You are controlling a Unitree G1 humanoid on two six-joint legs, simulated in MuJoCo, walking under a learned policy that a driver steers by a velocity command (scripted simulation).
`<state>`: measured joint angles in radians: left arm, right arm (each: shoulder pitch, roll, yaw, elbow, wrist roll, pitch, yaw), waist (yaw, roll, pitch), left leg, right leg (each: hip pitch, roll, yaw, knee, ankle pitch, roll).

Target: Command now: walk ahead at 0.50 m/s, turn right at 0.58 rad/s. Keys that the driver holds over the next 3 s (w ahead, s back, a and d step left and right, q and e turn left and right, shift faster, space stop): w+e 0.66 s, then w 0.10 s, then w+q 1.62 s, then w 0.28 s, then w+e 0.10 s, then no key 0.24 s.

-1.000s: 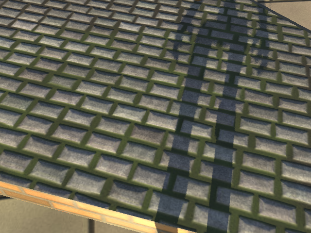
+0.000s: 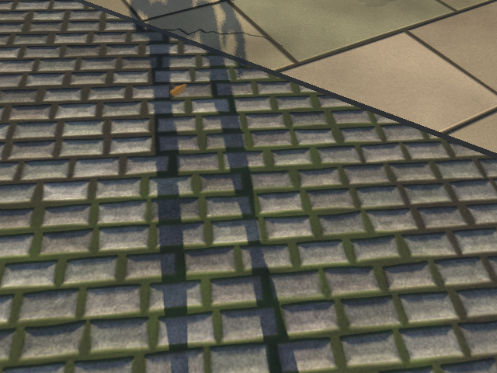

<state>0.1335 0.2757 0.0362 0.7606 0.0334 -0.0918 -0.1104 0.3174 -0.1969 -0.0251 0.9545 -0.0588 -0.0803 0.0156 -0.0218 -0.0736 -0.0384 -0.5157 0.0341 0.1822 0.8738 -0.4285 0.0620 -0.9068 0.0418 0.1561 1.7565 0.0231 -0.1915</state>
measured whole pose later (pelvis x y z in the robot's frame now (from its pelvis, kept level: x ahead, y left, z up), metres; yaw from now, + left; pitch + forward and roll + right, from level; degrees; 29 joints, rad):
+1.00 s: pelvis +0.63 -0.06 +0.05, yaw -25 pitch +3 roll +0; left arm 0.20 0.27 0.06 0.67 0.01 -0.08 0.02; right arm 0.33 -0.25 -0.06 0.81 0.00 -0.08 0.01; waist -0.05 -0.01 0.00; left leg -0.32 -0.08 -0.07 0.42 -0.14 0.06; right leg -0.56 -0.02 0.04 1.08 -0.34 -0.01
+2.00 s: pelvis +1.12 -0.11 +0.05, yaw +9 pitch +3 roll -1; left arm 0.07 0.29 0.05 0.68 0.02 -0.09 0.01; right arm 0.33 -0.27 -0.06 0.71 0.02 -0.04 0.00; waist -0.06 -0.02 0.03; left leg -0.19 -0.11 -0.12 0.37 -0.21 0.09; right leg -0.69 -0.08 0.09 0.76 -0.03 0.06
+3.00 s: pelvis +1.58 +0.07 +0.06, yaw +26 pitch +1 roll +1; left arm 0.12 0.29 0.04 0.80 0.00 -0.05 0.00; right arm 0.29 -0.26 -0.06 0.80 -0.01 -0.06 0.00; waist -0.04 -0.05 0.04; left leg -0.12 -0.05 0.08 0.29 -0.20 0.05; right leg -0.62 -0.09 0.03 0.75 -0.06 0.03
